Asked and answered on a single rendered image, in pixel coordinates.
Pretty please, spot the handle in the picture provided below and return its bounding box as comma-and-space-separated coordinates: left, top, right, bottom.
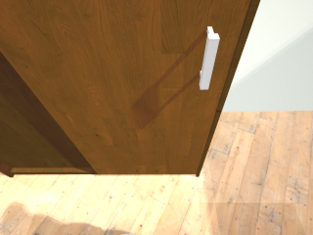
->
199, 26, 220, 90

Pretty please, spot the wardrobe door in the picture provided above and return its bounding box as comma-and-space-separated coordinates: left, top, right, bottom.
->
0, 51, 92, 168
0, 0, 250, 175

